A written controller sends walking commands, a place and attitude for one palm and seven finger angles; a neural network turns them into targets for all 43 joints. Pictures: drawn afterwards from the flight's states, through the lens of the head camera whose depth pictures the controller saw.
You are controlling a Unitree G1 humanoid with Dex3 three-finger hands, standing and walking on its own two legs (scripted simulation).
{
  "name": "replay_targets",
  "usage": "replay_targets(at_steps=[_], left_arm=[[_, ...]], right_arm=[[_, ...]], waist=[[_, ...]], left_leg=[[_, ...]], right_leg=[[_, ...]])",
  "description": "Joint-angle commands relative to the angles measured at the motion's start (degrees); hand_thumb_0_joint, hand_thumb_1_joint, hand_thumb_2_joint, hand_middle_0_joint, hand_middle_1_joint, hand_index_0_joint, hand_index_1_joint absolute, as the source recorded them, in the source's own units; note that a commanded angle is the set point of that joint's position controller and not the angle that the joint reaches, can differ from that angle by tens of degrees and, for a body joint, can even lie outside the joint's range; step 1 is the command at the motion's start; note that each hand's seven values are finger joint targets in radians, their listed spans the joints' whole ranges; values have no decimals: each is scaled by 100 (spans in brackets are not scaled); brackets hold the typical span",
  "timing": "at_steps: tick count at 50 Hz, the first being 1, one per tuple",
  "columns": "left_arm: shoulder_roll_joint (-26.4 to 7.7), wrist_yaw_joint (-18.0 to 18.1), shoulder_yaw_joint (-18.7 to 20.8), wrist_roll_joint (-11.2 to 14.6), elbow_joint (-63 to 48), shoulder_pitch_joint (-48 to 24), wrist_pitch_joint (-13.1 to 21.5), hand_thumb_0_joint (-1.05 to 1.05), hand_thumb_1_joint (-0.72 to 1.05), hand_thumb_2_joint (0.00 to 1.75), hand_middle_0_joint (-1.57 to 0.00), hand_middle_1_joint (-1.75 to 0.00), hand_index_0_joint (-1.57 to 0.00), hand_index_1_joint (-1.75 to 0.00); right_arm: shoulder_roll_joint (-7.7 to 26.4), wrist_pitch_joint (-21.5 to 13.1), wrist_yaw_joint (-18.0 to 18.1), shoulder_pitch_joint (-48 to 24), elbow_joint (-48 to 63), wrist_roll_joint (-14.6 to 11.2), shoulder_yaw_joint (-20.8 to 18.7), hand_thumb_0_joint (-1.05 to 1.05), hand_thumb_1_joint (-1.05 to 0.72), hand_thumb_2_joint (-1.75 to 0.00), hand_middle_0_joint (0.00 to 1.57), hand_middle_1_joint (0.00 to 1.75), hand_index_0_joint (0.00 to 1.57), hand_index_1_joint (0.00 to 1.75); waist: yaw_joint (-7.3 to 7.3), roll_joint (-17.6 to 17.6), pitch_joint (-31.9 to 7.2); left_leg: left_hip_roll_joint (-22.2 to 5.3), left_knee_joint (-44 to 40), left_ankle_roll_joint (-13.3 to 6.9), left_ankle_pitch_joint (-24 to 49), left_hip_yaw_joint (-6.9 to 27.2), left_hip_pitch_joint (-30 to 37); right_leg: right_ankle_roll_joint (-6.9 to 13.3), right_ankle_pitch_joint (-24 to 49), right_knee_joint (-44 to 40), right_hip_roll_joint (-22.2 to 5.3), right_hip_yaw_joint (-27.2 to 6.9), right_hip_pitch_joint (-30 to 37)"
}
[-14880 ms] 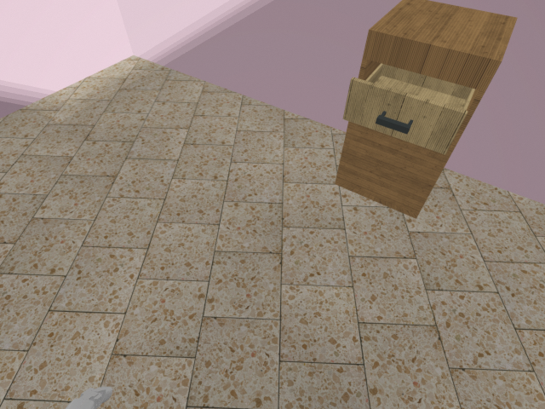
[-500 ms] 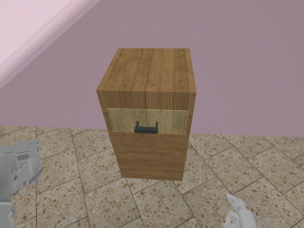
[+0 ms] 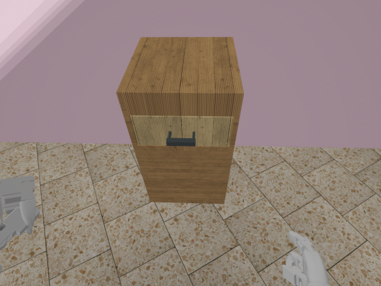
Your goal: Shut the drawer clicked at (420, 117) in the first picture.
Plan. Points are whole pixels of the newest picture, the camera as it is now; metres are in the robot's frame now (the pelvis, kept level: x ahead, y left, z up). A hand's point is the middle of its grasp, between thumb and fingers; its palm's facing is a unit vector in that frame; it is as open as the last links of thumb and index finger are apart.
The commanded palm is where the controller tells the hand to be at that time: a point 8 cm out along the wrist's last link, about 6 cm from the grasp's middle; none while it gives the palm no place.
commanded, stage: step back with the hand held close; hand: left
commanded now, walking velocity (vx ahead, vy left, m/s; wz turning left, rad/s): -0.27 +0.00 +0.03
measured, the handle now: (181, 138) +0.67 +0.09 -0.18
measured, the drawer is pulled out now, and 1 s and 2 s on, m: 0.00 0.00 0.00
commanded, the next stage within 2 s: stop stepping back and stand still in 0.84 s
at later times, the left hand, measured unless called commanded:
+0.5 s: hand (32, 232) +0.16 +0.24 +0.15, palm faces +0.29 -0.80 -0.53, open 3.3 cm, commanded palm +0.08 +0.28 +0.18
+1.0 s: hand out of the picture +0.03 +0.19 +0.14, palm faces +0.25 -0.85 -0.47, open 3.3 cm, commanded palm -0.06 +0.25 +0.18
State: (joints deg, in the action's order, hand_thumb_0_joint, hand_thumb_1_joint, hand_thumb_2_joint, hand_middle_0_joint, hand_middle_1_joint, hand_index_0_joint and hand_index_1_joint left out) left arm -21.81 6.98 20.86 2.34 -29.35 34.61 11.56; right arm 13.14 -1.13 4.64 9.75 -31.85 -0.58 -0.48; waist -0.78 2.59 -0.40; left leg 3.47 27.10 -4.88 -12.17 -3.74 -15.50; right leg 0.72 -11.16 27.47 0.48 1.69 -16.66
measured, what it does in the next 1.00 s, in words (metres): walks backwards: right foot, then left foot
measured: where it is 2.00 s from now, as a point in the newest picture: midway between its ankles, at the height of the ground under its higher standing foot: outside the picture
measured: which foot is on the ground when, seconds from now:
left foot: down 0.00-0.66, up 0.68-0.92, down 0.94-1.00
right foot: down 0.00-0.20, up 0.22-0.30, down 0.32-1.00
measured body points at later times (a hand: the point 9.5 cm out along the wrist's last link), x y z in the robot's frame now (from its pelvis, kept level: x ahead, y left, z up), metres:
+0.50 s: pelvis -0.05 +0.00 +0.00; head +0.03 +0.02 +0.44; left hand +0.14 +0.28 +0.18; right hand +0.14 -0.23 -0.09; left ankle +0.03 +0.06 -0.74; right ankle -0.15 -0.12 -0.73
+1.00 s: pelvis -0.19 -0.03 +0.00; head -0.13 -0.02 +0.44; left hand +0.01 +0.23 +0.17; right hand +0.00 -0.29 -0.08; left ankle -0.18 +0.09 -0.74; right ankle -0.16 -0.11 -0.74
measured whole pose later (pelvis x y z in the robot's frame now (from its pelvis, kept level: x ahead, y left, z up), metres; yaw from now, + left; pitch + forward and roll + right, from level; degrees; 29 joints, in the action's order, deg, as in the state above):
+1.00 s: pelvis -0.19 -0.03 +0.00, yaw +1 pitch +4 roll +1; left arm -23.5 7.2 18.5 1.4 -34.2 33.2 10.2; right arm 13.3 0.0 5.1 7.2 -32.9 -1.1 -1.7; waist 1.2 -3.8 2.7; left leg 0.7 26.4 -0.8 -13.2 -2.7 -17.3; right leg -0.6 -14.1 31.7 1.9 1.1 -21.9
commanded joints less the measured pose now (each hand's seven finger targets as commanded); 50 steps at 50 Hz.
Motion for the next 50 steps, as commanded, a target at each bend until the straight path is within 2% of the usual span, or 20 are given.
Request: replay_targets(at_steps=[1,4,7,11,15,18,22,24,27,31,32,33,34,36,39,42,45,47,49,50], left_arm=[[-841,147,475,-59,-1081,-278,371,0,90,90,-140,-160,-140,-160],[-909,220,491,-89,-1337,-283,486,0,90,90,-140,-160,-140,-160],[-1012,290,573,-74,-1734,-211,576,0,90,90,-140,-160,-140,-160],[-1030,278,763,-257,-1905,-81,619,0,90,90,-140,-160,-140,-160],[-1084,252,980,-302,-1542,21,613,0,90,90,-140,-160,-140,-160],[-985,146,926,-156,-1365,268,701,0,90,90,-140,-160,-140,-160],[-984,21,660,-58,-1801,86,862,0,90,90,-140,-160,-140,-160],[-1080,16,678,-8,-2157,159,836,0,90,90,-140,-160,-140,-160],[-1352,70,1027,137,-2447,818,660,0,90,90,-140,-160,-140,-160],[-1674,50,1587,276,-2445,1167,541,0,90,90,-140,-160,-140,-160],[-1606,10,1568,309,-2283,1119,563,0,90,90,-140,-160,-140,-160],[-1589,16,1549,328,-2091,999,596,0,90,90,-140,-160,-140,-160],[-1464,48,1510,340,-1674,896,578,0,90,90,-140,-160,-140,-160],[-1235,120,1402,315,-1165,859,480,0,90,90,-140,-160,-140,-160],[-1038,171,945,71,-710,436,336,0,90,90,-140,-160,-140,-160],[-885,207,475,-84,-912,-196,273,0,90,90,-140,-160,-140,-160],[-1115,219,417,-78,-1690,-290,315,0,90,90,-140,-160,-140,-160],[-1318,209,644,-56,-2156,-29,395,0,90,90,-140,-160,-140,-160],[-1415,187,917,-17,-2515,619,453,0,90,90,-140,-160,-140,-160],[-1478,223,1165,-16,-2352,904,379,0,90,90,-140,-160,-140,-160]], right_arm=[[797,-321,15,-468,908,27,-299,0,-90,-90,20,30,20,30],[740,-359,-14,-324,895,51,-286,0,-90,-90,20,30,20,30],[727,-408,6,-291,916,78,-251,0,-90,-90,20,30,20,30],[793,-554,74,-439,1031,90,-263,0,-90,-90,20,30,20,30],[755,-619,82,-386,982,143,-341,0,-90,-90,20,30,20,30],[799,-690,66,-328,772,164,-352,0,-90,-90,20,30,20,30],[802,-794,-100,-130,435,250,-348,0,-90,-90,20,30,20,30],[774,-834,-197,-84,455,260,-349,0,-90,-90,20,30,20,30],[760,-799,-286,-227,655,217,-296,0,-90,-90,20,30,20,30],[758,-558,-265,-615,935,170,-235,0,-90,-90,20,30,20,30],[677,-451,-251,-695,986,123,-230,0,-90,-90,20,30,20,30],[543,-330,-252,-614,1013,24,-235,0,-90,-90,20,30,20,30],[525,-278,-234,-609,962,-103,-324,0,-90,-90,20,30,20,30],[501,-285,-211,-667,784,-82,-360,0,-90,-90,20,30,20,30],[282,-141,-4,-819,705,12,-152,0,-90,-90,20,30,20,30],[433,-136,115,-744,583,34,-137,0,-90,-90,20,30,20,30],[571,-75,145,-420,657,2,-215,0,-90,-90,20,30,20,30],[671,-125,114,-315,763,-42,-310,0,-90,-90,20,30,20,30],[690,-347,-42,-207,933,-80,-385,0,-90,-90,20,30,20,30],[598,-462,-31,-369,985,-20,-362,0,-90,-90,20,30,20,30]], waist=[[130,-351,94],[170,-490,-47],[192,-122,-354],[53,1147,-554],[57,362,-178],[84,-50,-321],[46,730,-1473],[11,915,-2078],[-114,688,-2430],[-175,319,-1763],[-96,-235,-1372],[49,-1290,-1226],[11,-1874,-851],[70,-1381,-620],[115,-760,-376],[172,-783,-351],[167,-772,-1118],[78,-97,-1635],[17,445,-1843],[-41,902,-1694]], left_leg=[[-781,-726,-19,-1559,1170,-1249],[-631,-205,52,-1492,1044,-743],[-715,-331,59,-1258,1166,-487],[-1631,-2021,-243,-2706,2226,-2388],[-1708,-1678,-394,-1984,2056,-2504],[-1487,-1223,-269,-291,1771,-1364],[-1536,-584,63,4348,1441,1559],[-1622,-349,86,5276,1334,2525],[-1790,-301,-125,4643,1329,2230],[-1666,-513,-58,2107,1164,187],[-1297,-179,100,1185,823,-231],[-625,670,367,272,340,-271],[-166,2068,487,-878,252,-799],[-57,3259,464,-1357,679,-1393],[-236,2333,522,-1288,247,-1427],[-117,1024,453,-878,-21,-1063],[-393,-360,303,563,107,-115],[-1227,-484,-7,3079,780,783],[-1632,-371,-187,2745,1017,1114],[-1619,-392,-184,2502,1215,664]], right_leg=[[46,-706,-756,-464,-1105,490],[147,-1454,-1162,-662,-1208,-147],[132,-1036,-863,-586,-973,-154],[-179,-24,1304,269,-373,1771],[-151,-358,1450,346,-499,1589],[-89,-196,593,290,-450,1046],[-52,-670,500,314,-331,-113],[-82,-1145,612,296,-367,-445],[-118,-1184,609,196,-405,-102],[-51,-200,-112,-46,-343,971],[10,676,-534,-349,-593,893],[75,1514,-1136,-1120,-1530,379],[253,2182,-1469,-1848,-2097,-48],[112,3299,-1167,-1887,-1580,-108],[215,5091,-467,-1383,-913,533],[-92,5644,-267,-1105,-757,976],[-578,5141,194,-796,-498,1410],[-770,2895,735,-396,-463,778],[-605,-219,1024,-174,-531,101],[-367,-597,872,-89,-350,109]])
